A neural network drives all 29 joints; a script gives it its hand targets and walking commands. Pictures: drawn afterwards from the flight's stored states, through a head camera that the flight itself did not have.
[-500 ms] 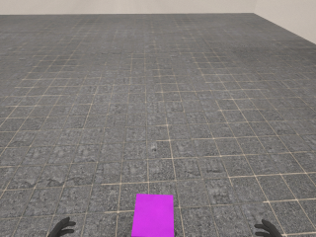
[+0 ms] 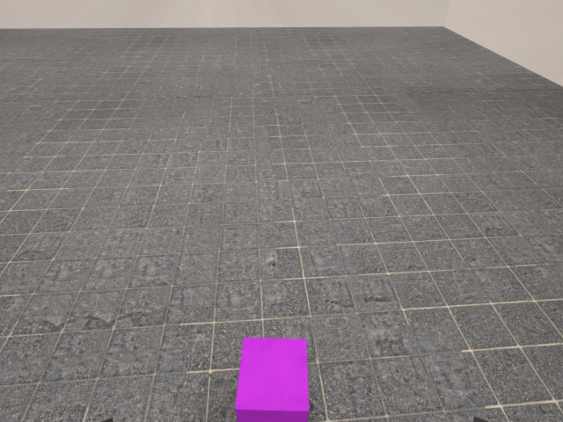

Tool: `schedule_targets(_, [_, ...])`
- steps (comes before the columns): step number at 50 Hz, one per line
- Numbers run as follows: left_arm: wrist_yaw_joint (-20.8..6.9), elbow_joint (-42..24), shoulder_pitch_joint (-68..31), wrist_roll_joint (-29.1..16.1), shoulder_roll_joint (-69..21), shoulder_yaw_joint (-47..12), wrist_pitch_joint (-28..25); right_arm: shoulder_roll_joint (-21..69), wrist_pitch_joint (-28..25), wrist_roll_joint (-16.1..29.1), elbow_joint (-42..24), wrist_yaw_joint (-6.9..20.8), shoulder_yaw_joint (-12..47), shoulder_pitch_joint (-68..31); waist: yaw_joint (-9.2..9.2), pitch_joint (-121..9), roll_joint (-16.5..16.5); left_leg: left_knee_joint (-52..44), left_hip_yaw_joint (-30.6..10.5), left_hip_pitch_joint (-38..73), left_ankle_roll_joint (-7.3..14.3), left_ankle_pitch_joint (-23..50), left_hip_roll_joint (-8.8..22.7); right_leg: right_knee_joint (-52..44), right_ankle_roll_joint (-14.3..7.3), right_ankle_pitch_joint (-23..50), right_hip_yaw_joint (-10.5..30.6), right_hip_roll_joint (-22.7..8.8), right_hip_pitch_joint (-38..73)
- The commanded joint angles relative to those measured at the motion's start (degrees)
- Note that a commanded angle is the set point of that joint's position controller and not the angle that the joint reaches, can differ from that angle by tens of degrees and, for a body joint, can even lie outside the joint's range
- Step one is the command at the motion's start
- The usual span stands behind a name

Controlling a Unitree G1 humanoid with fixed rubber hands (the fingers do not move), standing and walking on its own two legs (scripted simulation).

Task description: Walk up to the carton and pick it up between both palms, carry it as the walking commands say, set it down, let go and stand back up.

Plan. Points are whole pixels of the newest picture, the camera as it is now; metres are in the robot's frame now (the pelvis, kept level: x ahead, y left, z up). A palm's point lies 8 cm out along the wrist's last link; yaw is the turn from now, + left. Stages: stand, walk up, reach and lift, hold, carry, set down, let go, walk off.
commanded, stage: stand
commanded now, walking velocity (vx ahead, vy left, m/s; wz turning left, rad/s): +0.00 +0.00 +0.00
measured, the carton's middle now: (273, 389) +0.45 +0.05 -0.65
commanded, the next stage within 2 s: none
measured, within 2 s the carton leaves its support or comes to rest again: neither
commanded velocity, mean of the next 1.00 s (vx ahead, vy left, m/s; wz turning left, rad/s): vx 0.00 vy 0.00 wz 0.00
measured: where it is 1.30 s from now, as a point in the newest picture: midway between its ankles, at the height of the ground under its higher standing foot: outside the picture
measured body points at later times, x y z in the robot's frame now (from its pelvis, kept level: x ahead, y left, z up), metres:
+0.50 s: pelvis -0.03 +0.02 +0.00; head -0.08 +0.02 +0.45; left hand +0.04 +0.32 -0.11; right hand +0.06 -0.29 -0.11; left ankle +0.02 +0.12 -0.74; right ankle -0.04 -0.09 -0.74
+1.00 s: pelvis -0.04 +0.02 +0.01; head -0.06 +0.03 +0.45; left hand +0.03 +0.33 -0.12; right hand +0.06 -0.28 -0.11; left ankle +0.02 +0.12 -0.74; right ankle -0.04 -0.09 -0.74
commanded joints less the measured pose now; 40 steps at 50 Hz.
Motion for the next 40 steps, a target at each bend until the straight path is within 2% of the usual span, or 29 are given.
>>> schedule_targets(1, [-0.2,-3.5,-3.9,0.2,9.4,1.8,-1.1,-10.7,-1.6,-0.1,-3.7,-0.3,-2.4,-5.3,-0.41,7.2,1.9,-7.2,-7.3,1.4,1.7,1.0,6.0,-7.2,1.0,2.2,8.2,-7.4,-8.8])
schedule_targets(2, [-0.1,-3.0,-5.0,0.3,10.0,2.5,-0.8,-12.2,-1.7,-0.7,-3.2,-0.2,-3.0,-6.8,0.32,8.4,3.0,-7.0,-8.5,-0.9,2.2,-0.4,7.3,-7.7,0.4,2.1,8.4,-7.8,-9.7])
schedule_targets(3, [-0.1,-2.1,-3.0,-0.2,10.4,2.2,-0.9,-11.1,-1.5,-0.2,-2.8,0.1,-2.5,-4.9,0.26,9.3,-1.8,-6.5,-7.2,0.9,2.0,2.9,5.8,-7.9,1.2,4.5,8.1,-7.6,-10.5])
schedule_targets(5, [-0.2,-1.6,-4.1,-0.4,9.5,1.6,-1.5,-11.8,-1.8,-0.5,-2.2,0.0,-2.7,-5.5,0.00,9.1,-1.0,-5.2,-7.0,1.6,2.5,4.5,5.9,-8.5,0.3,4.4,9.7,-8.5,-11.1])
schedule_targets(6, [-0.1,-1.2,-3.4,-0.3,10.8,1.7,-1.7,-11.5,-1.7,0.0,-1.3,0.2,-2.7,-3.2,-0.17,7.2,1.9,-6.4,-8.1,2.0,2.8,1.9,6.4,-7.6,0.1,2.1,10.0,-8.6,-9.6])
schedule_targets(10, [-0.3,-0.2,-4.4,-0.5,11.0,1.4,-1.3,-12.0,-1.8,0.0,0.5,0.4,-2.7,-3.9,-0.03,10.9,2.4,-8.1,-8.2,-0.1,2.3,-1.4,5.9,-8.5,0.0,0.1,9.4,-8.0,-10.8])
schedule_targets(11, [-0.5,0.3,-3.5,-0.4,10.3,1.4,-1.6,-11.8,-2.0,0.0,0.1,0.3,-2.3,-5.5,0.37,9.7,3.2,-8.4,-9.2,0.4,3.2,-2.0,7.1,-8.2,-0.2,-0.5,10.0,-8.1,-11.0])
schedule_targets(13, [-0.4,0.4,-4.4,-0.1,10.0,1.1,-1.7,-11.5,-1.6,0.1,0.9,0.3,-2.3,-4.7,0.32,7.2,1.1,-8.5,-9.7,1.7,2.8,-3.4,7.0,-8.2,0.0,0.5,8.8,-7.7,-9.1])
schedule_targets(15, [-0.2,1.1,-3.6,-0.5,10.6,1.3,-1.6,-13.4,-1.3,-0.3,1.4,0.3,-2.3,-5.9,0.96,8.6,1.6,-10.5,-10.4,-0.3,2.5,-6.5,7.4,-7.9,-0.2,-0.1,8.7,-7.7,-9.0])
schedule_targets(16, [-0.2,1.9,-3.8,-0.3,9.6,0.8,-1.4,-13.1,-1.2,0.5,1.5,0.2,-2.4,-5.0,-0.16,8.6,1.7,-11.0,-10.4,-0.6,2.9,-7.0,7.1,-7.2,0.1,0.1,8.2,-7.4,-9.5])
schedule_targets(17, [0.0,2.2,-3.4,-0.8,9.8,0.4,-1.4,-13.1,-1.3,0.3,1.7,0.5,-2.0,-5.8,0.77,8.3,2.6,-10.4,-8.9,0.4,2.7,-6.7,6.9,-8.4,0.3,-0.4,9.2,-7.8,-8.8])
schedule_targets(18, [0.1,2.5,-3.6,-0.6,9.7,0.3,-1.6,-12.1,-1.3,0.6,2.2,0.3,-2.3,-5.7,0.16,9.5,-0.3,-10.7,-10.4,0.1,2.7,-5.9,7.2,-8.3,0.0,-0.4,8.6,-7.8,-9.6])
schedule_targets(19, [0.0,3.0,-4.2,-0.5,10.2,0.5,-1.5,-12.3,-1.4,0.5,2.2,0.0,-1.8,-6.6,0.62,11.6,2.0,-9.7,-9.3,-0.8,2.9,-5.5,6.8,-9.7,0.0,-2.4,10.0,-8.5,-12.5])
schedule_targets(20, [0.0,3.5,-4.0,-0.6,11.0,0.6,-1.9,-13.7,-1.3,0.1,2.9,0.4,-2.2,-5.7,-0.06,14.2,0.0,-10.6,-10.6,-0.7,2.9,-7.1,7.3,-10.1,-0.3,-4.1,10.2,-8.4,-13.6])
schedule_targets(21, [0.0,3.4,-4.8,-0.5,11.5,0.7,-1.5,-12.8,-1.0,0.6,3.6,0.5,-2.3,-4.2,-0.61,9.6,1.6,-10.2,-9.8,1.0,2.7,-6.6,6.6,-9.8,0.2,-3.5,9.7,-8.0,-10.8])
schedule_targets(22, [-0.1,3.7,-3.2,-1.0,11.1,0.5,-1.5,-12.5,-1.1,0.4,3.5,0.8,-1.7,-5.7,0.36,9.4,4.4,-10.5,-10.0,1.1,2.9,-7.1,7.3,-8.8,0.1,-1.9,9.3,-8.3,-10.8])
schedule_targets(24, [-0.1,4.4,-4.3,-0.3,10.8,0.0,-1.4,-12.8,-1.4,0.5,3.9,0.5,-1.7,-6.7,-0.64,10.4,2.4,-11.0,-10.1,0.2,2.6,-6.0,7.6,-9.2,0.0,-2.0,9.1,-8.0,-11.0])
schedule_targets(25, [-0.3,4.7,-3.3,-0.7,11.1,-0.1,-1.5,-12.5,-1.4,0.8,4.5,0.6,-1.8,-5.3,-0.19,9.2,0.2,-10.3,-9.9,0.9,2.6,-6.0,7.2,-9.2,-0.1,-1.3,8.7,-7.7,-9.3])
schedule_targets(26, [-0.1,4.9,-4.8,-0.1,11.7,0.2,-1.2,-13.3,-1.2,0.9,4.5,0.5,-2.1,-7.1,-0.84,9.6,1.1,-12.1,-10.7,0.3,2.8,-6.8,7.9,-8.2,-0.1,0.3,8.5,-7.7,-9.5])
schedule_targets(27, [-0.2,5.1,-1.9,-0.7,11.3,0.0,-1.7,-13.6,-1.0,0.7,5.1,0.6,-1.7,-5.9,0.95,9.9,2.8,-11.9,-9.4,0.0,2.7,-7.1,7.2,-8.8,0.5,0.7,8.4,-8.3,-8.9])
schedule_targets(28, [0.0,5.6,-2.5,-1.3,11.7,-0.2,-1.7,-13.1,-1.0,1.1,5.5,0.6,-1.9,-6.1,-0.34,10.8,3.1,-12.1,-11.2,0.4,3.0,-6.5,8.0,-8.8,0.0,0.9,8.5,-8.0,-9.5])
schedule_targets(30, [-0.1,6.4,-2.9,-0.8,12.5,0.2,-1.5,-12.7,-1.1,0.8,6.0,0.5,-1.3,-6.7,-0.42,9.6,3.4,-11.3,-9.9,1.7,2.9,-3.6,6.7,-8.7,0.0,2.3,9.0,-8.4,-8.7])
schedule_targets(32, [-0.1,6.2,-5.0,-0.8,11.8,-0.6,-1.5,-13.5,-1.0,1.4,6.1,0.4,-1.6,-7.1,-0.31,8.4,2.0,-11.8,-9.8,2.1,3.3,-4.0,7.5,-9.0,0.1,1.9,8.7,-8.6,-8.7])
schedule_targets(33, [-0.1,6.6,-4.3,-1.3,11.5,-0.3,-1.3,-13.1,-1.0,1.6,6.8,0.5,-1.4,-5.9,-0.59,10.0,3.2,-12.7,-10.3,-0.2,3.3,-5.0,7.8,-8.6,0.2,1.5,7.9,-8.3,-8.6])
schedule_targets(34, [-0.2,7.4,-3.2,-1.4,10.7,-0.7,-1.2,-13.7,-0.8,1.2,6.4,0.5,-1.7,-7.3,0.25,7.9,1.3,-12.3,-9.8,1.5,2.8,-6.8,6.9,-8.9,0.6,0.3,7.7,-7.9,-7.5])
schedule_targets(35, [0.0,7.6,-4.5,-0.7,11.1,-0.9,-1.1,-13.9,-0.7,0.6,6.2,0.4,-1.5,-7.9,-0.34,8.6,0.3,-11.9,-9.9,2.1,3.1,-4.4,7.4,-9.6,0.3,1.3,7.9,-8.9,-7.6])
schedule_targets(37, [0.0,7.8,-4.7,-0.3,12.7,-0.8,-1.3,-14.4,-0.5,1.0,7.5,0.7,-1.8,-7.5,-0.22,8.3,2.7,-10.9,-8.3,2.5,2.4,-2.6,6.7,-10.4,0.3,2.9,8.0,-8.9,-8.9])
schedule_targets(39, [-0.1,8.3,-4.8,-0.8,10.8,-1.1,-1.6,-13.0,-0.3,1.3,8.7,0.5,-1.1,-6.2,-0.50,7.3,-0.5,-11.5,-9.0,3.9,2.8,-0.7,7.2,-9.7,0.9,3.3,8.1,-8.8,-7.6])
schedule_targets(40, [0.3,8.6,-4.3,-1.1,12.5,-1.1,-1.2,-14.3,-0.4,0.8,8.0,0.6,-1.8,-6.7,-0.49,9.0,1.6,-10.9,-8.7,2.8,3.1,-1.1,7.3,-10.5,0.6,2.8,8.0,-9.2,-8.5])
